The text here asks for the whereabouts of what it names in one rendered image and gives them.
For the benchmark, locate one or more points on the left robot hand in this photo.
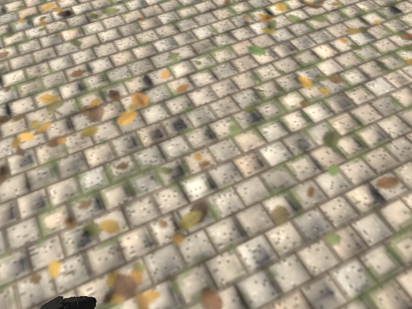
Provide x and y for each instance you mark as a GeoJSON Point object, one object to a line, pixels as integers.
{"type": "Point", "coordinates": [82, 302]}

